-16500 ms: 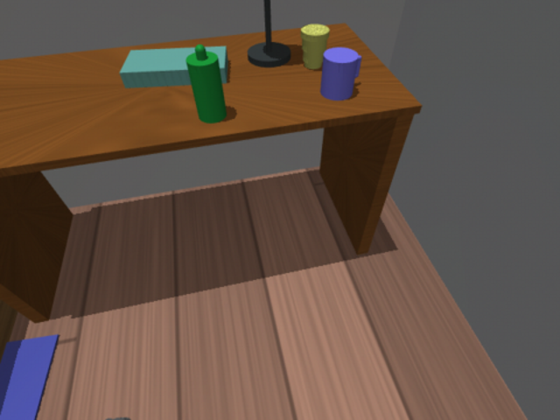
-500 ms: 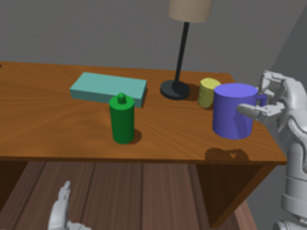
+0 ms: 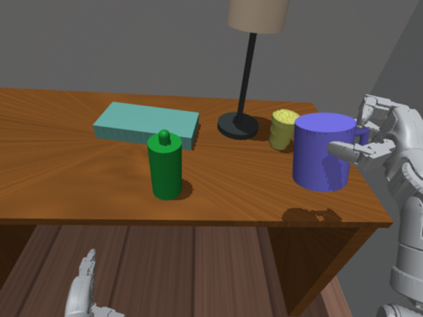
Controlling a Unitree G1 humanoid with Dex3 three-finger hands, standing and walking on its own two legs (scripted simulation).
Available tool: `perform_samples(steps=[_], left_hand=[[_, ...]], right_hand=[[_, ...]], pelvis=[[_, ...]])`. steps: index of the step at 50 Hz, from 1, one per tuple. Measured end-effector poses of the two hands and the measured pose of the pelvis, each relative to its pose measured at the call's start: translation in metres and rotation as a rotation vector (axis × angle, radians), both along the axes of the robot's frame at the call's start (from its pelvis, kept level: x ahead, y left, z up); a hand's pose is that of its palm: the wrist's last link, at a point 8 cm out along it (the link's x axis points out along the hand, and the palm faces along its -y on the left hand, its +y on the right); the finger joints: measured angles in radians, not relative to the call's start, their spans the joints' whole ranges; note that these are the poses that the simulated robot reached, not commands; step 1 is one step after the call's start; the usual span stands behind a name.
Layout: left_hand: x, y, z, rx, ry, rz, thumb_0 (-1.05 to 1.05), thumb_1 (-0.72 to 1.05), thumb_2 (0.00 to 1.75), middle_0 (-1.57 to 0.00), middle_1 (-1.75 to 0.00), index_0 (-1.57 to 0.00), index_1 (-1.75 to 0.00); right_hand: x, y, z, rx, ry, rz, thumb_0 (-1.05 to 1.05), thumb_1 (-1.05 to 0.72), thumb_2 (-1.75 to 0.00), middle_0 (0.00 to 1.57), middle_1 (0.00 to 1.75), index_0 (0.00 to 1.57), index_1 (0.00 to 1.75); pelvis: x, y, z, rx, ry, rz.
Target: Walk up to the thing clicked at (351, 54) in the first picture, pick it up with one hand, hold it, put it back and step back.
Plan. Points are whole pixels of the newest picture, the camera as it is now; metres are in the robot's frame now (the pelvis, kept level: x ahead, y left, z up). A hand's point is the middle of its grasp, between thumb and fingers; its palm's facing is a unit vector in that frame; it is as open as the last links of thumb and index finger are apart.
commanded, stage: hold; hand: right
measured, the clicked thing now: (331, 149) +0.33 -0.17 +0.22
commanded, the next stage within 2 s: crouch in 1.82 s
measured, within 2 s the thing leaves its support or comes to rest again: neither
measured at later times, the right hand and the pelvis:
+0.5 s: hand (356, 134) +0.32 -0.19 +0.26, palm faces +0.13 +0.99 -0.04, open 7.7 cm; pelvis +0.00 +0.00 +0.00, yaw +0 degrees
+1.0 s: hand (355, 134) +0.32 -0.18 +0.26, palm faces +0.14 +0.99 -0.03, open 7.7 cm; pelvis -0.01 +0.00 +0.00, yaw +0 degrees
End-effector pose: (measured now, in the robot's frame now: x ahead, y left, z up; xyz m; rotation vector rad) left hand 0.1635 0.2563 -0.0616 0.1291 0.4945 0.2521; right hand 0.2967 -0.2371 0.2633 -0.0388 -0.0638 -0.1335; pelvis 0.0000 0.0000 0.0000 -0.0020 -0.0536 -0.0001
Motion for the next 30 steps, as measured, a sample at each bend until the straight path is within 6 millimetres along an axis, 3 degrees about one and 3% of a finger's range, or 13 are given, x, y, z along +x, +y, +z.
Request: perform_samples(steps=[13,30], left_hand=[[-0.0053,0.0018,-0.0011,0.008,0.005,0.012,-0.02,-0.53,0.05,-0.05,-0.05,-0.06,-0.04],[-0.0019,-0.0017,0.0030,0.009,-0.029,0.003,-0.02,-0.54,0.05,-0.05,-0.05,-0.06,-0.05]], right_hand=[[-0.0045,-0.0036,-0.0062,0.001,0.005,-0.013,0.01,0.56,-0.96,0.65,1.14,1.30,1.44],[-0.0023,0.0007,0.0008,0.003,-0.004,0.004,0.01,0.56,-0.96,0.65,1.14,1.29,1.43]], pelvis=[[-0.0022,-0.0007,-0.0003,0.000,-0.003,0.003],[-0.0036,-0.0010,-0.0004,0.001,-0.009,0.000]])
